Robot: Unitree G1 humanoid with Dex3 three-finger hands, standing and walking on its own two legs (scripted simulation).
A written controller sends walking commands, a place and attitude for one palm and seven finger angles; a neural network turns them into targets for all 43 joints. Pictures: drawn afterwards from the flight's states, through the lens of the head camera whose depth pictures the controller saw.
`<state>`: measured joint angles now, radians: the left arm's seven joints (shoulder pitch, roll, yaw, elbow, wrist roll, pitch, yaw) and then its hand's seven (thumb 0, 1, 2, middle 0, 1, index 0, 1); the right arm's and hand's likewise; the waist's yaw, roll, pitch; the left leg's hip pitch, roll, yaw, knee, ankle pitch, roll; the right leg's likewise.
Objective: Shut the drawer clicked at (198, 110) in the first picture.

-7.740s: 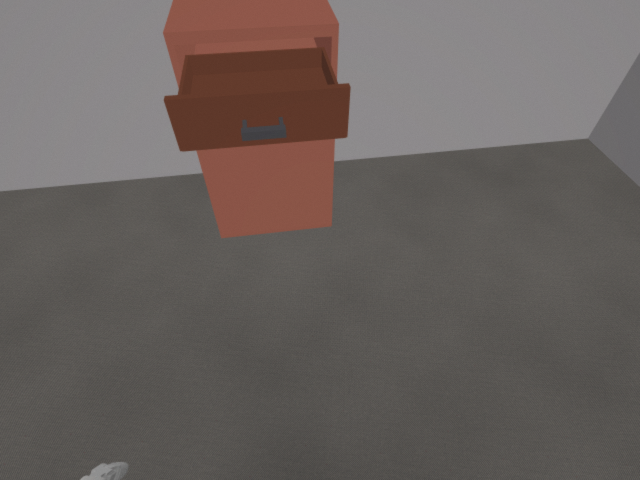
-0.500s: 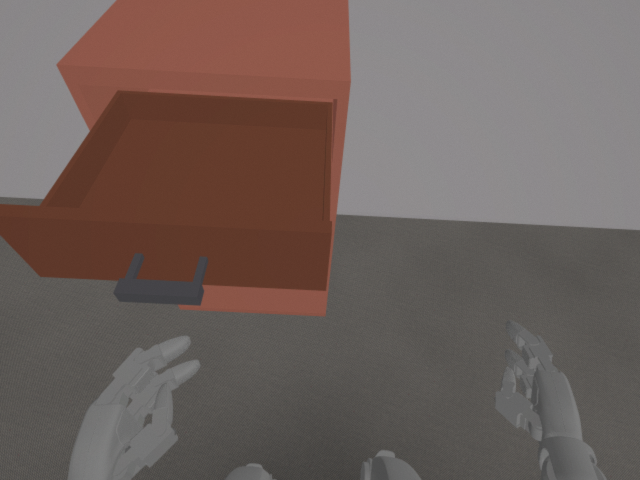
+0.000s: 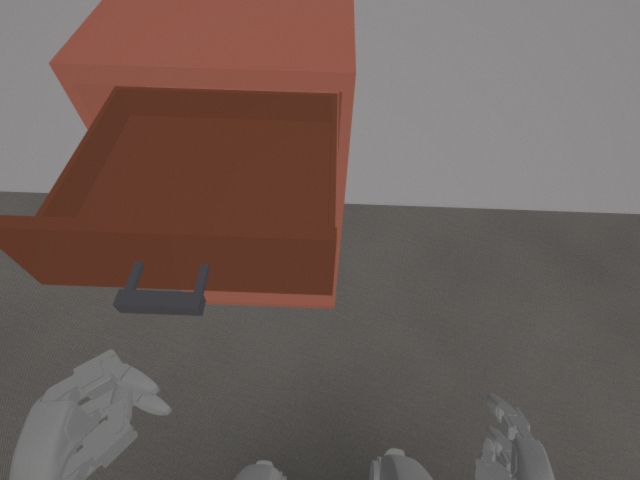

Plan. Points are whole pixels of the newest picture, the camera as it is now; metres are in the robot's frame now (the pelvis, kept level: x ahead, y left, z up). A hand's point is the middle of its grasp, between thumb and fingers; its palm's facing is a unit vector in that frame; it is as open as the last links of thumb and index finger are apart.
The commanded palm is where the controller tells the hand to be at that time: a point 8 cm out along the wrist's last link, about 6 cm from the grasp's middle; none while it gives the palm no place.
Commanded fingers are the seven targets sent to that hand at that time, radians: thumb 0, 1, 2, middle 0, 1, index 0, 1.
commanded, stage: raise the hand and make a fist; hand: left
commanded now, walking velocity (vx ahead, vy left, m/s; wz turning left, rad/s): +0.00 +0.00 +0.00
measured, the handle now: (165, 286) +0.34 +0.22 +0.02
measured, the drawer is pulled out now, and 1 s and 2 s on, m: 0.30 0.30 0.30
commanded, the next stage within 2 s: bring the fist close to the handle in 1.00 s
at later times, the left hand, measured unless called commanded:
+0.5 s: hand (120, 423) +0.17 +0.19 +0.10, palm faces +0.06 -1.00 -0.06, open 3.2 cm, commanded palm +0.12 +0.24 +0.12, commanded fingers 0.00 0.90 0.90 -1.40 -1.60 -1.40 -1.60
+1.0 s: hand (130, 415) +0.17 +0.17 +0.12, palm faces +0.06 -1.00 -0.08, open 3.3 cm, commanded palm +0.12 +0.23 +0.12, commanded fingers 0.00 0.90 0.90 -1.40 -1.60 -1.40 -1.60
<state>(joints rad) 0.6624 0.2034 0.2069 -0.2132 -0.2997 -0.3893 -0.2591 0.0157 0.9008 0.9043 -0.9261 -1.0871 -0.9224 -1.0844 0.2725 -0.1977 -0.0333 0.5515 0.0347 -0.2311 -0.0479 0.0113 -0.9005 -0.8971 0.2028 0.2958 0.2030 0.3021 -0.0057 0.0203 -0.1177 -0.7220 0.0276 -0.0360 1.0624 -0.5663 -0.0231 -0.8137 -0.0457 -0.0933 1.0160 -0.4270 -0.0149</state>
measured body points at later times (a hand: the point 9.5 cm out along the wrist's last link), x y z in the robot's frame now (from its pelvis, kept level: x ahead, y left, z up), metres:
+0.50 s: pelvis +0.01 +0.02 +0.01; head +0.04 +0.03 +0.46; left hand +0.16 +0.24 +0.11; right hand +0.22 -0.18 -0.04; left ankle -0.02 +0.13 -0.67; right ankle +0.04 -0.11 -0.67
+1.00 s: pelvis +0.02 +0.01 +0.02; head +0.04 +0.00 +0.47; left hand +0.16 +0.23 +0.13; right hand +0.20 -0.22 -0.04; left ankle -0.02 +0.13 -0.67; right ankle +0.04 -0.11 -0.67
